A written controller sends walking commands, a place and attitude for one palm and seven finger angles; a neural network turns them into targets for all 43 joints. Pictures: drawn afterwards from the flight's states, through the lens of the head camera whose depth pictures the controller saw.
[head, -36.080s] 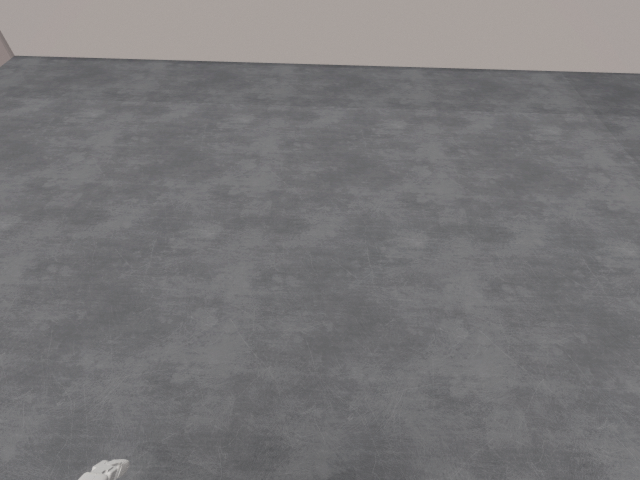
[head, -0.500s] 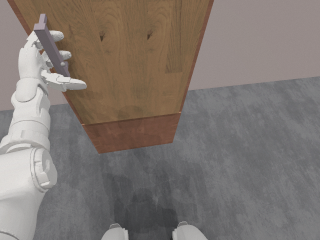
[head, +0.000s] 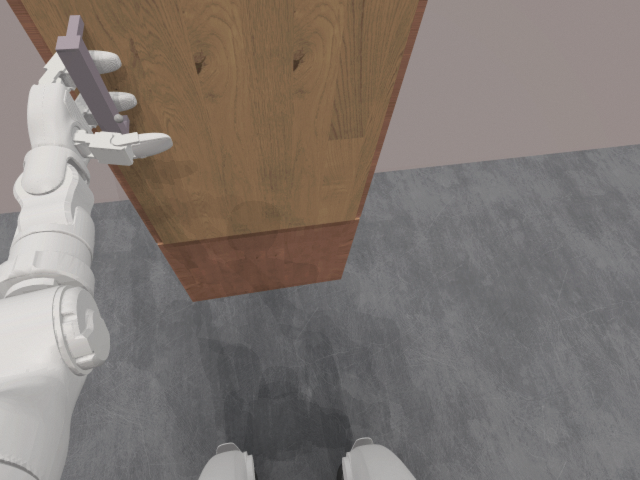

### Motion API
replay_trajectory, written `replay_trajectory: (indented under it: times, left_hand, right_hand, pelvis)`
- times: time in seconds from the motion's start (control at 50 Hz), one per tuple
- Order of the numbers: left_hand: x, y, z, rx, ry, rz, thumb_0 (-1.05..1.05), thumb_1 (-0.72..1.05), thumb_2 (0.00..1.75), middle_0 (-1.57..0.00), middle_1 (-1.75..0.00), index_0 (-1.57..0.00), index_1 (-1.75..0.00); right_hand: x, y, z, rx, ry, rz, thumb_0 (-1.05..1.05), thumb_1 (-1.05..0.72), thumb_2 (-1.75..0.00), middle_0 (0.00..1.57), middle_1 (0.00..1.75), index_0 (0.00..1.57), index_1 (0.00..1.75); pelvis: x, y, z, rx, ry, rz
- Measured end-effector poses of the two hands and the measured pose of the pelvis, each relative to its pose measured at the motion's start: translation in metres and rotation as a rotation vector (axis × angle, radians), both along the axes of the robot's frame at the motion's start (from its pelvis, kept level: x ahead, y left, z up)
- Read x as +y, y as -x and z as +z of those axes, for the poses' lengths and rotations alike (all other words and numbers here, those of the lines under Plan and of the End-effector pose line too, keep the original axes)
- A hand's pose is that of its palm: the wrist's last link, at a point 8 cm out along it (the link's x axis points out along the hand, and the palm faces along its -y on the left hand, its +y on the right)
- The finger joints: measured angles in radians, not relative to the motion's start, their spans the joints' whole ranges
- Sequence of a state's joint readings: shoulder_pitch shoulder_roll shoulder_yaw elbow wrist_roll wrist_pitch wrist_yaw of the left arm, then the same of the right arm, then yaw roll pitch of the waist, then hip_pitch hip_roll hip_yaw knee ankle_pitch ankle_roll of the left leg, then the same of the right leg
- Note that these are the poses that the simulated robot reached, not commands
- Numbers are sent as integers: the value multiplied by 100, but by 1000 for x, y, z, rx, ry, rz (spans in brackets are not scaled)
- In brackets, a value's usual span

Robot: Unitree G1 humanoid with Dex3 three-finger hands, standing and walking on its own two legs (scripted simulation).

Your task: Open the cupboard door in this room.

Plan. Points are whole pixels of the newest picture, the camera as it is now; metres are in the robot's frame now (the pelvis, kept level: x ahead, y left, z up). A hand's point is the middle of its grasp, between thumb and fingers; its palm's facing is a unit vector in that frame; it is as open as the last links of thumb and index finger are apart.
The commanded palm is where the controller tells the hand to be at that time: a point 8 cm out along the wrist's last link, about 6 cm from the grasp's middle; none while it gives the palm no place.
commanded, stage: close the thumb around the handle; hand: left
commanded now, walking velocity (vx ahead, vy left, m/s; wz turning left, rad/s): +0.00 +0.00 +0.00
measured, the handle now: (102, 92) +0.57 +0.21 +0.11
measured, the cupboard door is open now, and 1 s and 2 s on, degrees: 0 11 38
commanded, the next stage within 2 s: pull the door open along its arc in 0.46 s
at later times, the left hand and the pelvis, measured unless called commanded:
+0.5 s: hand (121, 122) +0.52 +0.18 +0.11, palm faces +0.08 -1.00 +0.01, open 5.6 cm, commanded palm +0.49 +0.24 +0.11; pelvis +0.01 +0.00 +0.00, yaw +0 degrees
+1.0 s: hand (131, 171) +0.45 +0.17 +0.11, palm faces +0.05 -1.00 +0.01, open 5.8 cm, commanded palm +0.39 +0.21 +0.11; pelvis +0.01 +0.00 +0.01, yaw -1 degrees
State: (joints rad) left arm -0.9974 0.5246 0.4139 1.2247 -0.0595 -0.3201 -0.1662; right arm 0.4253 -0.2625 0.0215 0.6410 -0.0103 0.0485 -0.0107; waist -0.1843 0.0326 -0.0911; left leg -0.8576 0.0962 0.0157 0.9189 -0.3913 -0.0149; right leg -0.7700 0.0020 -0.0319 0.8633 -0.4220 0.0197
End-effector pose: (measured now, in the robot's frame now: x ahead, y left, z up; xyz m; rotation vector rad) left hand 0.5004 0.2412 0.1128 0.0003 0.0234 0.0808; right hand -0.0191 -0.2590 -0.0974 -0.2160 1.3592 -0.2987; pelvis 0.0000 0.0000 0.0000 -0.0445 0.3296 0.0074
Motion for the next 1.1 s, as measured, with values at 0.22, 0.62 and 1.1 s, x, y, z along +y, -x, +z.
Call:
replay_trajectory:
  times: [0.22,0.62,1.1]
  left_hand:
    - [4,0,-1,-5,8,-4,0,31,65,-36,-129,-37,-129]
    - [-5,10,2,-14,8,3,1,74,82,-36,-135,-38,-135]
    - [-42,113,-2,-69,58,65,1,70,75,-37,-135,-37,-134]
  right_hand:
    - [4,0,1,13,-4,-4,1,-90,-90,21,29,20,30]
    - [2,-23,-1,-65,-12,12,1,-90,-90,21,29,20,30]
    - [6,-107,10,-316,-85,88,1,-90,-90,20,29,20,30]
  pelvis:
    - [3,-4,1,4,3,-1]
    - [1,-4,3,-22,-4,-3]
    - [-3,-15,18,-133,-25,-8]
